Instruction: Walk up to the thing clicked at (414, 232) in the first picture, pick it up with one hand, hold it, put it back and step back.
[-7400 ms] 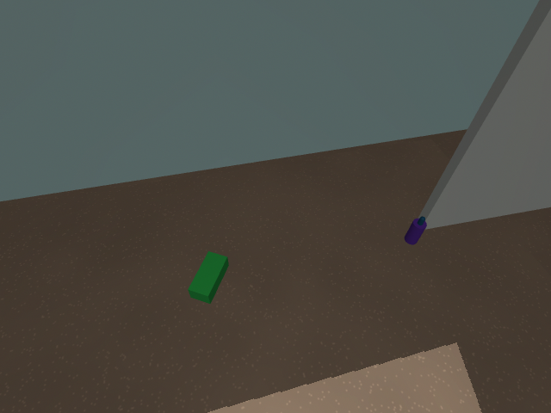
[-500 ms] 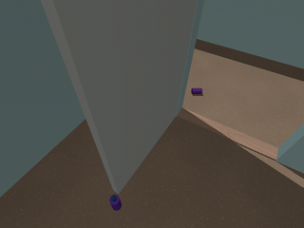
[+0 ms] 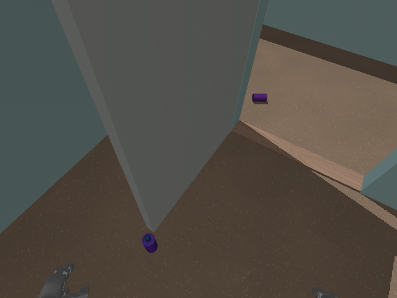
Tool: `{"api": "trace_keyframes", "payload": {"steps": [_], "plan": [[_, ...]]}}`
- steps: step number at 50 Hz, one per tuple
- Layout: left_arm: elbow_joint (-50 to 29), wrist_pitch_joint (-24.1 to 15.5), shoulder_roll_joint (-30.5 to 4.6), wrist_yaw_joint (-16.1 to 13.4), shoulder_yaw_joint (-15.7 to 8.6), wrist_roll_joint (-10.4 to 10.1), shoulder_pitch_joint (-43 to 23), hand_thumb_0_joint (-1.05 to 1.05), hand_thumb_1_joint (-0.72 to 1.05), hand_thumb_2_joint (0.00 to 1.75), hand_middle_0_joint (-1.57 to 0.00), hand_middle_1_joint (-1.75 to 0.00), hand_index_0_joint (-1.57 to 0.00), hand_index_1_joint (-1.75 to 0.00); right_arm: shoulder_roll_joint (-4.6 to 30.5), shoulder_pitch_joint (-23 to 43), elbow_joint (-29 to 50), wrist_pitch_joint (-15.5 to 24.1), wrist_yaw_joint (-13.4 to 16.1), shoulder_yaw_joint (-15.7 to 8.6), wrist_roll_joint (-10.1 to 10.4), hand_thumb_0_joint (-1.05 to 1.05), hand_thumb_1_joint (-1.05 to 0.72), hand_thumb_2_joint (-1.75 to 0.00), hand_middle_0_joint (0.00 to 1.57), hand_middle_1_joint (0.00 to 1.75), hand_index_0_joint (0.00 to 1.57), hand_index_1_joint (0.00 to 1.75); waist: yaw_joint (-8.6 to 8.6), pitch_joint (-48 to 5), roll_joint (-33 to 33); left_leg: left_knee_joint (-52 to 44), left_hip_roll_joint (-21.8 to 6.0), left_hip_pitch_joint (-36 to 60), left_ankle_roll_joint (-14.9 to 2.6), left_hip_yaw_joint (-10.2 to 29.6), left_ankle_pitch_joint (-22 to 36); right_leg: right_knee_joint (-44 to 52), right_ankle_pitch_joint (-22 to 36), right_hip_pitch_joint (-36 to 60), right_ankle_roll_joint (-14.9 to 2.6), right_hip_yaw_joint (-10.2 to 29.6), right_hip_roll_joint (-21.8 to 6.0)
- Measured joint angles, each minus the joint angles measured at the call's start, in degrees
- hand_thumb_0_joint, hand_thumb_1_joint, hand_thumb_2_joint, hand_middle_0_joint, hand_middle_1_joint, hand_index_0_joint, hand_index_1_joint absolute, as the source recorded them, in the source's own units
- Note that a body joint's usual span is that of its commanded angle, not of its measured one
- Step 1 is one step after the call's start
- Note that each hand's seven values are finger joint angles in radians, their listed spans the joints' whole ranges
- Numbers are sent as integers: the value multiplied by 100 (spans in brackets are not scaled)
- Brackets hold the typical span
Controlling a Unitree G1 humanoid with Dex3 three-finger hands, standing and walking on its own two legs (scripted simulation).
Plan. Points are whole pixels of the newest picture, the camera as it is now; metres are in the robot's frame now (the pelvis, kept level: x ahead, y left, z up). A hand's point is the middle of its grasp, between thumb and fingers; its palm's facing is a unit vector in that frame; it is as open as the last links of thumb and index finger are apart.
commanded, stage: go down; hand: left
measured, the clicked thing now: (149, 242) +0.40 +0.21 -0.69
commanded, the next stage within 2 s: none
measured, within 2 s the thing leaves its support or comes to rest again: neither
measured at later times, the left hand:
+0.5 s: hand (76, 294) +0.15 +0.28 -0.19, palm faces +0.05 -0.95 -0.31, open 16.9 cm
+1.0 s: hand (71, 279) +0.19 +0.32 -0.25, palm faces +0.13 -0.96 -0.26, open 17.4 cm
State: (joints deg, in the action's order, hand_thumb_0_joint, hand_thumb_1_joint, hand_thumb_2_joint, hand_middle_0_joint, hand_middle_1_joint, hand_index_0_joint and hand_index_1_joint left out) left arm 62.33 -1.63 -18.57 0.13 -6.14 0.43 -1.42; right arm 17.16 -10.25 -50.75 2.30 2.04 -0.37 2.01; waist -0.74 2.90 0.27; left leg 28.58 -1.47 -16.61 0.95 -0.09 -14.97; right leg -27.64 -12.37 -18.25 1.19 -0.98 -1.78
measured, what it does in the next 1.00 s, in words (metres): lowers itself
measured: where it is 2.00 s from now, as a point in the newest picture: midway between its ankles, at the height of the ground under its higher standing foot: outside the picture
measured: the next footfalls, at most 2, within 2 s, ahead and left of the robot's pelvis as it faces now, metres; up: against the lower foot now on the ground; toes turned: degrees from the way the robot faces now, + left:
none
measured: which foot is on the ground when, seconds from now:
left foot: down 0.00-1.00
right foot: down 0.00-1.00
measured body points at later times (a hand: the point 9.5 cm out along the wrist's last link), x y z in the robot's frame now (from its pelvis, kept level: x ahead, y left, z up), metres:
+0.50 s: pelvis +0.00 +0.01 -0.07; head +0.08 +0.02 +0.38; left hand +0.15 +0.33 -0.17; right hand +0.16 -0.25 -0.16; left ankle +0.00 +0.13 -0.74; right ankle +0.02 -0.13 -0.74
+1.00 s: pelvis -0.03 +0.00 -0.16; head +0.11 +0.03 +0.27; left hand +0.18 +0.37 -0.23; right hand +0.17 -0.26 -0.24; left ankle +0.00 +0.13 -0.74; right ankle +0.02 -0.13 -0.74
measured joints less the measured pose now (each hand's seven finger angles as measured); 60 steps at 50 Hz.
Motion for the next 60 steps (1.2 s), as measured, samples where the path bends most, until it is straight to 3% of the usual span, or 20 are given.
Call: {"api": "trace_keyframes", "payload": {"steps": [4,7,14,20,30,36,43,53,60], "plan": [[-196,53,-135,203,-407,275,-225,1,49,50,-8,-13,-8,-12,-261,-114,399,30,-43,-84,-81,0,-96,-91,20,30,21,30,-87,-193,79,632,-38,-693,14,-11,-257,-605,-227,-698,-21,32,33],[-456,236,-186,275,-523,340,-139,1,32,36,-7,-11,-7,-9,-337,-269,629,17,-59,-102,-90,0,-95,-91,21,30,21,30,-119,-335,54,1000,-55,-1006,9,-5,-444,-928,-385,-994,-19,37,46],[-1250,596,-189,478,-715,301,422,0,-6,17,-7,-9,-7,-7,-297,-407,1113,126,-81,-166,-78,1,-92,-90,21,30,21,30,-146,-637,-67,2056,-54,-1944,-33,28,-950,-1903,-842,-1896,30,39,35],[-2324,796,-106,572,-731,239,999,0,-32,9,-8,-8,-8,-7,-286,-335,1393,296,27,-205,-82,1,-88,-89,21,30,21,30,-83,-780,-57,2782,-31,-2543,-49,79,-1297,-2600,-1183,-2469,56,15,5],[-3516,1354,-134,553,-798,152,1537,0,-48,5,-9,-7,-9,-6,-362,-132,1828,527,190,-71,-129,1,-86,-88,21,30,21,30,-112,-931,-27,3376,-47,-3068,-29,202,-1579,-3129,-1457,-2931,44,-85,16],[-3782,1400,-213,689,-975,34,1676,0,-51,5,-10,-7,-9,-7,-390,-103,1984,641,221,-25,-173,1,-85,-88,21,30,21,30,-133,-1017,-30,3710,-57,-3431,-8,265,-1712,-3448,-1593,-3273,23,-133,24],[-3578,934,-387,1048,-1275,-124,1557,-1,-53,4,-10,-8,-9,-7,-313,-111,2021,829,184,-43,-232,1,-87,-89,21,30,21,30,-122,-1098,-29,4313,-29,-4135,5,318,-1881,-4068,-1782,-3973,9,-157,-3],[-2396,-706,-1020,1972,-2071,-517,35,-1,-56,1,-9,-5,-9,-3,-14,143,1769,1034,119,-43,-289,1,-90,-89,21,30,21,30,-124,-1277,84,6213,26,-6340,39,371,-2345,-5998,-2239,-6217,1,-103,-44],[-1813,-1121,-1375,2460,-2574,-636,-779,-1,-56,1,-8,-3,-8,-2,19,239,1520,890,70,67,-301,1,-89,-89,21,30,21,30,-194,-1288,45,7122,27,-7398,48,423,-2494,-6855,-2341,-7270,-12,-98,-24]]}}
